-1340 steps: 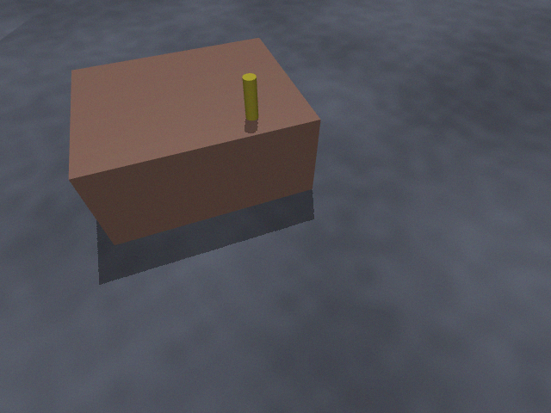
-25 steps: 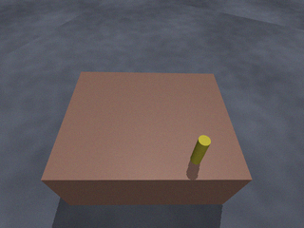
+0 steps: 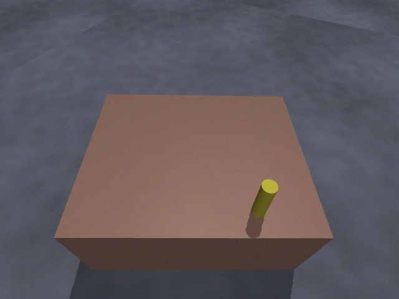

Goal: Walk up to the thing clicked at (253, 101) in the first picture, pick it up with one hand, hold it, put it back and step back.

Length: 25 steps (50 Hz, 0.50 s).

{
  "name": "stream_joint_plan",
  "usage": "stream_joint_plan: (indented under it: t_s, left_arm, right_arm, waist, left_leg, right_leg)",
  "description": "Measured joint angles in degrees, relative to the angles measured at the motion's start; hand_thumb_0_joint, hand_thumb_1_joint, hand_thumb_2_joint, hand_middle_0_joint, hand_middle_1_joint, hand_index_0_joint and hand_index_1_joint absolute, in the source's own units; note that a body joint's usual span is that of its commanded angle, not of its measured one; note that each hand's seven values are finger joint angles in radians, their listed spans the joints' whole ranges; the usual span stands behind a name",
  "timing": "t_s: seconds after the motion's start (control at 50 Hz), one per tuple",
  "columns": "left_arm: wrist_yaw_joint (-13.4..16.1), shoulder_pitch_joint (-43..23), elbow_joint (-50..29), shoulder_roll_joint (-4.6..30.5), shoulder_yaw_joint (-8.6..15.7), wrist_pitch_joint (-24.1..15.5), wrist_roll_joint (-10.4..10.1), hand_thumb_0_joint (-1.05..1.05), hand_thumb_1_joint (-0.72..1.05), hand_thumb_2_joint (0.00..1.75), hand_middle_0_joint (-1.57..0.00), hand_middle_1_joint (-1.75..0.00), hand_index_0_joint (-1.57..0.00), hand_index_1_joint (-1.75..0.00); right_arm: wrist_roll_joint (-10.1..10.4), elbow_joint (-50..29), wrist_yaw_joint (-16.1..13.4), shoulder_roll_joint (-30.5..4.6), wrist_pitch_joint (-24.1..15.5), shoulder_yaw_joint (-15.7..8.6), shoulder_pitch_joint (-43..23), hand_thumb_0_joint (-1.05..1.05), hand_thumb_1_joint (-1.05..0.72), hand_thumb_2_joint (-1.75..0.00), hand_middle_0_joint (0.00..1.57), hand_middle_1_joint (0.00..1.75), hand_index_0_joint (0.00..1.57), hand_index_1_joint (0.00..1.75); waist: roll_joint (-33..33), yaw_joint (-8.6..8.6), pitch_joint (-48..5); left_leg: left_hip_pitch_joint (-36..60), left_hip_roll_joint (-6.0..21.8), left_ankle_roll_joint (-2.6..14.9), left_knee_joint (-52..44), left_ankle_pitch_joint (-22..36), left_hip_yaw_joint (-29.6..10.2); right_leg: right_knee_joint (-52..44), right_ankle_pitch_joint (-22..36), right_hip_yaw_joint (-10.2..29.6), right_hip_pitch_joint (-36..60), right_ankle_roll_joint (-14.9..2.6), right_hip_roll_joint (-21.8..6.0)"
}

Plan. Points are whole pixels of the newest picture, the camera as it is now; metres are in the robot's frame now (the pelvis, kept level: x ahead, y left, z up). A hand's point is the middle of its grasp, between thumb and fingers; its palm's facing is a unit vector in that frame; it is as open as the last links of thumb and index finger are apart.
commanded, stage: stand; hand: right
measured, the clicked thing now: (263, 199) +0.46 -0.23 -0.27
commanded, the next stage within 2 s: step back in 0.46 s
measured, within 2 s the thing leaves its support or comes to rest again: neither
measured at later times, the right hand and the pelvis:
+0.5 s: hand out of the picture +0.07 -0.26 -0.16, palm faces +0.00 +0.94 -0.35, open 7.4 cm; pelvis +0.00 +0.00 +0.00, yaw +0 degrees
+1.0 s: hand out of the picture +0.00 -0.32 -0.19, palm faces -0.10 +0.93 -0.35, open 7.4 cm; pelvis -0.10 -0.06 -0.02, yaw +3 degrees
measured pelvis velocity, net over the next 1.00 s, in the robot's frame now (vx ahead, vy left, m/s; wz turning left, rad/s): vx -0.10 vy -0.06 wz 0.05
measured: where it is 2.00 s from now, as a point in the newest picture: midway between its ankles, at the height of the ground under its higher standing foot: outside the picture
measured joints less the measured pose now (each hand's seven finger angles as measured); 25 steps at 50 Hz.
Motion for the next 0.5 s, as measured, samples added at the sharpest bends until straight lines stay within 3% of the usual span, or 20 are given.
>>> stream_joint_plan:
  t_s: [0.5]
  left_arm:
    - [-0.2,-0.2,-1.6,0.3,0.7,0.3,-0.6,0.01,0.91,0.9,-0.2,-0.3,-0.2,-0.3]
  right_arm:
    - [0.2,-1.1,0.4,-0.3,0.5,-0.3,-0.5,0.0,-0.9,-0.89,0.2,0.3,0.21,0.3]
  waist:
    - [0.2,0.15,0.5]
  left_leg:
    - [-1.1,0.3,-0.12,1.3,-0.3,-0.4]
  right_leg:
    - [1.6,-0.6,-0.3,-1.2,-0.35,0.3]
